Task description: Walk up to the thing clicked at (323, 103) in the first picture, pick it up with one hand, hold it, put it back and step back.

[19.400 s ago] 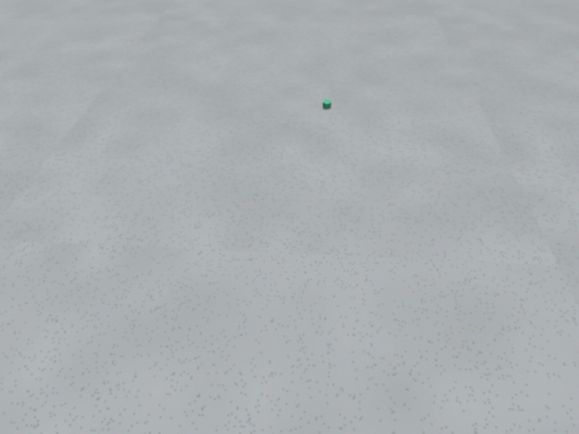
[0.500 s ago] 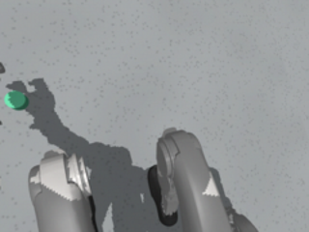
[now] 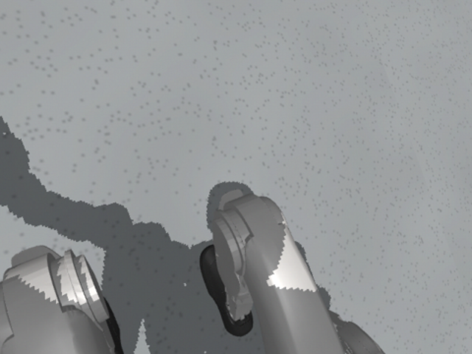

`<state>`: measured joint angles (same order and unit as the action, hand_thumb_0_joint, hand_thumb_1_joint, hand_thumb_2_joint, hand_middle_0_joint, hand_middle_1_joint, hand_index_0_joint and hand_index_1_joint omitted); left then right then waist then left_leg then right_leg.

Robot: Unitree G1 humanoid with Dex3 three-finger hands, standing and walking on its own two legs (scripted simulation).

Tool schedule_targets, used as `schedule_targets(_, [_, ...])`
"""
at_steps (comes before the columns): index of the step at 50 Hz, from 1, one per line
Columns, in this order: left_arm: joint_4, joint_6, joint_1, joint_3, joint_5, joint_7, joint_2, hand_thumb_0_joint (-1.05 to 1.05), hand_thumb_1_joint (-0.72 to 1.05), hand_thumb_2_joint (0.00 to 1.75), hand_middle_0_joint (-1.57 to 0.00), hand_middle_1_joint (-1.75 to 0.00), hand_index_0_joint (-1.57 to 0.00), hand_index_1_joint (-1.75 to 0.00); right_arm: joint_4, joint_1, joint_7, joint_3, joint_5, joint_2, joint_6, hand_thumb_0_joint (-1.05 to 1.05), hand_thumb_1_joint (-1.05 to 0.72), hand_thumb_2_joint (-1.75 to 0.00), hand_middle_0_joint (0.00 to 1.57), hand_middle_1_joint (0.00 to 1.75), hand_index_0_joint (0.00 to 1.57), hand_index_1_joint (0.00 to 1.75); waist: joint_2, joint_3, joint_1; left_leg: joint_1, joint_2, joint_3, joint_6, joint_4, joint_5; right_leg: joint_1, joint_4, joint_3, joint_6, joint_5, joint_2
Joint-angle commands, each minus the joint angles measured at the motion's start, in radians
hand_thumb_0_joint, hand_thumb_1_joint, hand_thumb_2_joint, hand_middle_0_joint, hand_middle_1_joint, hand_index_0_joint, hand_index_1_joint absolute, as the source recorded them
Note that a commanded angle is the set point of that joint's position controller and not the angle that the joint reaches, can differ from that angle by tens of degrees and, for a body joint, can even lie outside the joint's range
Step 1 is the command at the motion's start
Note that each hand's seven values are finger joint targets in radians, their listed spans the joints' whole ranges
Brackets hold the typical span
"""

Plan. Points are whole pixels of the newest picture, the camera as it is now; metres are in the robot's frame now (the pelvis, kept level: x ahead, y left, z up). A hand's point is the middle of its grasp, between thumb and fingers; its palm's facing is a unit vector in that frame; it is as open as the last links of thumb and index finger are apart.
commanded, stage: rest palm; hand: left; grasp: from above
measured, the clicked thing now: out of the picture +0.46 +0.34 -0.29
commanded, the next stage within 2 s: close in 1.12 s
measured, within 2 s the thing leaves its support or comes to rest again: neither
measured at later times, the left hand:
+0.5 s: hand out of the picture +0.44 +0.33 -0.25, palm faces -0.44 -0.15 -0.89, open 14.2 cm
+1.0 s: hand out of the picture +0.44 +0.32 -0.26, palm faces -0.45 -0.15 -0.88, open 13.9 cm
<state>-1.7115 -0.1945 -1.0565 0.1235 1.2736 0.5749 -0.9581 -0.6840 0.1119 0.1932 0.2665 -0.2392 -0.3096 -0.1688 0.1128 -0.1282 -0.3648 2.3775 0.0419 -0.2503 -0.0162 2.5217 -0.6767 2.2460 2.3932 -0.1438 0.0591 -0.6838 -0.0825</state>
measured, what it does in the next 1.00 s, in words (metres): stands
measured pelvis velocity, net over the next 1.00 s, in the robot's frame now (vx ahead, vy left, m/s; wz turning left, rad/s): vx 0.00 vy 0.00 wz -0.04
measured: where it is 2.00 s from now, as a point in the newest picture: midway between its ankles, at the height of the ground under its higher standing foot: (174, 331)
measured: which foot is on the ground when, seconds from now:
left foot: down 0.00-1.00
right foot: down 0.00-1.00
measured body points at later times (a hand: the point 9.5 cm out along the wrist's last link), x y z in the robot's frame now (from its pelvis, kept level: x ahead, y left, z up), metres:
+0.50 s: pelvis +0.00 +0.00 +0.00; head +0.28 +0.13 +0.33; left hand +0.46 +0.33 -0.20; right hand +0.07 -0.25 -0.06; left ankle +0.07 +0.14 -0.27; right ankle +0.11 -0.12 -0.27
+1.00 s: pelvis +0.00 +0.00 +0.00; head +0.28 +0.13 +0.32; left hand +0.46 +0.33 -0.21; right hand +0.05 -0.24 -0.06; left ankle +0.07 +0.14 -0.27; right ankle +0.11 -0.12 -0.27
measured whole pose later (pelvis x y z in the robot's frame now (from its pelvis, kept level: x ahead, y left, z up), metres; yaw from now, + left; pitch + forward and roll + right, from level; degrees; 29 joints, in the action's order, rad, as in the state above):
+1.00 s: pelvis +0.00 +0.00 +0.00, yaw -2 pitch +26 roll -15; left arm -1.76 -0.23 -1.04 0.10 1.25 0.64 -1.05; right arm -0.66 0.07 0.25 0.35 -0.28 -0.35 -0.24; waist 0.17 -0.22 -0.38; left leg 2.34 0.05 -0.31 -0.02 2.56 -0.71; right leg 2.20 2.38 -0.19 0.07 -0.69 -0.10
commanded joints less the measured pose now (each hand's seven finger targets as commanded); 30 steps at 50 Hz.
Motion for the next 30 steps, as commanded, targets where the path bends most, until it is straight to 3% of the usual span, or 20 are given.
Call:
schedule_targets(1, [0.119, -0.004, -0.251, 0.003, -0.026, 0.032, -0.248, 0.00, -0.53, 0.96, -0.07, -0.99, -0.07, -0.99, 0.018, 0.167, -0.007, -0.082, 0.000, -0.311, -0.021, 0.00, -0.90, -0.90, 0.20, 0.30, 0.20, 0.30, -0.475, 0.659, -0.017, -0.521, 0.013, 0.114, 0.034, -0.229, 0.174, -0.349, -0.220, -0.110, -0.074, 0.255, -0.026])
schedule_targets(2, [0.124, -0.008, -0.238, 0.036, -0.025, 0.038, -0.299, 0.00, -0.53, 0.96, -0.07, -0.99, -0.07, -0.99, 0.002, 0.174, -0.006, -0.084, -0.001, -0.318, -0.021, 0.00, -0.90, -0.90, 0.20, 0.30, 0.20, 0.30, -0.482, 0.681, -0.005, -0.532, 0.017, 0.108, 0.031, -0.229, 0.178, -0.362, -0.219, -0.114, -0.075, 0.258, -0.029])
schedule_targets(4, [0.096, -0.010, -0.222, 0.021, -0.030, 0.034, -0.274, 0.00, -0.54, 0.97, -0.07, -0.98, -0.06, -0.99, 0.000, 0.177, -0.001, -0.082, -0.002, -0.319, -0.025, 0.00, -0.90, -0.90, 0.20, 0.30, 0.20, 0.30, -0.475, 0.658, -0.018, -0.524, 0.018, 0.105, 0.031, -0.219, 0.183, -0.355, -0.211, -0.117, -0.074, 0.264, -0.029])
schedule_targets(7, [0.105, -0.023, -0.199, 0.042, -0.027, 0.040, -0.305, 0.00, -0.55, 0.99, -0.08, -0.97, -0.07, -0.98, -0.005, 0.180, 0.003, -0.077, -0.010, -0.323, -0.022, 0.00, -0.90, -0.90, 0.20, 0.30, 0.20, 0.30, -0.477, 0.658, -0.012, -0.520, 0.022, 0.100, 0.031, -0.212, 0.197, -0.384, -0.215, -0.114, -0.072, 0.282, -0.034])
schedule_targets(8, [0.111, -0.026, -0.217, 0.011, -0.024, 0.034, -0.264, 0.00, -0.54, 0.98, -0.08, -0.98, -0.07, -0.98, 0.006, 0.180, 0.007, -0.077, -0.012, -0.324, -0.026, 0.00, -0.90, -0.90, 0.20, 0.30, 0.20, 0.30, -0.480, 0.638, -0.027, -0.522, 0.019, 0.101, 0.030, -0.208, 0.200, -0.362, -0.212, -0.121, -0.071, 0.286, -0.031])
schedule_targets(9, [0.118, -0.030, -0.218, 0.018, -0.029, 0.036, -0.280, 0.00, -0.54, 0.98, -0.07, -0.99, -0.07, -0.99, -0.005, 0.171, 0.007, -0.075, -0.014, -0.320, -0.027, 0.00, -0.90, -0.90, 0.20, 0.30, 0.20, 0.30, -0.488, 0.648, -0.022, -0.527, 0.025, 0.097, 0.030, -0.211, 0.196, -0.375, -0.217, -0.120, -0.071, 0.286, -0.036])
schedule_targets(10, [0.102, -0.031, -0.217, 0.020, -0.029, 0.037, -0.286, 0.00, -0.54, 0.98, -0.07, -0.99, -0.06, -0.99, -0.006, 0.188, 0.012, -0.071, -0.020, -0.330, -0.028, 0.00, -0.90, -0.90, 0.20, 0.30, 0.20, 0.30, -0.472, 0.632, -0.037, -0.515, 0.021, 0.097, 0.034, -0.199, 0.197, -0.376, -0.215, -0.122, -0.067, 0.291, -0.032])
schedule_targets(12, [0.126, -0.041, -0.216, 0.029, -0.028, 0.045, -0.296, 0.00, -0.55, 0.99, -0.07, -0.98, -0.06, -0.99, -0.009, 0.187, 0.013, -0.073, -0.019, -0.334, -0.028, 0.00, -0.90, -0.90, 0.20, 0.30, 0.20, 0.30, -0.491, 0.660, -0.023, -0.534, 0.024, 0.093, 0.029, -0.207, 0.219, -0.397, -0.215, -0.125, -0.069, 0.307, -0.035])
schedule_targets(14, [0.111, -0.043, -0.206, 0.005, -0.025, 0.045, -0.262, 0.00, -0.55, 0.98, -0.07, -0.98, -0.06, -0.99, -0.004, 0.181, 0.019, -0.069, -0.022, -0.336, -0.032, 0.00, -0.90, -0.90, 0.20, 0.30, 0.20, 0.30, -0.486, 0.644, -0.035, -0.550, 0.026, 0.085, 0.025, -0.206, 0.238, -0.385, -0.209, -0.136, -0.067, 0.319, -0.036])
schedule_targets(16, [0.098, -0.048, -0.223, 0.011, -0.022, 0.055, -0.283, 0.00, -0.53, 0.98, -0.07, -0.99, -0.07, -0.99, -0.014, 0.183, 0.024, -0.068, -0.023, -0.340, -0.034, 0.00, -0.90, -0.90, 0.20, 0.30, 0.20, 0.30, -0.484, 0.606, -0.042, -0.520, 0.026, 0.084, 0.027, -0.204, 0.193, -0.361, -0.210, -0.138, -0.069, 0.283, -0.036])
schedule_targets(18, [0.094, -0.047, -0.211, 0.023, -0.013, 0.068, -0.306, 0.00, -0.54, 0.98, -0.08, -0.98, -0.07, -0.99, -0.010, 0.166, 0.023, -0.065, -0.023, -0.341, -0.034, 0.00, -0.90, -0.90, 0.20, 0.30, 0.20, 0.30, -0.499, 0.615, -0.023, -0.534, 0.027, 0.082, 0.023, -0.213, 0.191, -0.365, -0.208, -0.140, -0.074, 0.277, -0.038])
schedule_targets(19, [0.091, -0.045, -0.226, -0.016, -0.004, 0.063, -0.262, 0.00, -0.54, 0.97, -0.08, -0.98, -0.07, -0.99, -0.002, 0.164, 0.029, -0.063, -0.028, -0.342, -0.040, 0.00, -0.90, -0.90, 0.20, 0.30, 0.20, 0.30, -0.506, 0.596, -0.045, -0.539, 0.026, 0.083, 0.021, -0.213, 0.191, -0.350, -0.201, -0.144, -0.073, 0.274, -0.036])
schedule_targets(22, [0.104, -0.047, -0.244, 0.005, -0.008, 0.077, -0.291, 0.00, -0.53, 0.97, -0.08, -0.99, -0.07, -0.99, -0.004, 0.152, 0.032, -0.067, -0.021, -0.355, -0.047, 0.00, -0.90, -0.90, 0.20, 0.30, 0.20, 0.30, -0.512, 0.596, -0.036, -0.552, 0.029, 0.069, 0.015, -0.227, 0.174, -0.331, -0.196, -0.151, -0.076, 0.255, -0.035])
schedule_targets(23, [0.100, -0.045, -0.249, -0.025, -0.001, 0.078, -0.258, 0.00, -0.52, 0.96, -0.08, -0.99, -0.07, -0.99, 0.009, 0.143, 0.035, -0.065, -0.022, -0.350, -0.052, 0.00, -0.90, -0.90, 0.20, 0.30, 0.20, 0.30, -0.530, 0.592, -0.043, -0.568, 0.028, 0.070, 0.013, -0.227, 0.181, -0.323, -0.193, -0.151, -0.077, 0.264, -0.035])
schedule_targets(28, [0.061, -0.029, -0.218, 0.008, 0.002, 0.101, -0.304, 0.00, -0.52, 0.98, -0.08, -1.00, -0.08, -1.00, -0.004, 0.147, 0.043, -0.056, -0.026, -0.360, -0.061, 0.00, -0.90, -0.90, 0.20, 0.30, 0.20, 0.30, -0.506, 0.589, -0.041, -0.545, 0.031, 0.074, 0.018, -0.218, 0.205, -0.359, -0.203, -0.147, -0.072, 0.290, -0.042])
schedule_targets(30, [0.049, -0.024, -0.235, -0.026, -0.009, 0.099, -0.257, 0.00, -0.50, 0.94, -0.08, -1.00, -0.08, -1.00, 0.005, 0.135, 0.047, -0.053, -0.028, -0.356, -0.073, 0.00, -0.90, -0.90, 0.20, 0.30, 0.20, 0.30, -0.508, 0.565, -0.056, -0.539, 0.031, 0.073, 0.018, -0.213, 0.198, -0.342, -0.200, -0.150, -0.070, 0.289, -0.038])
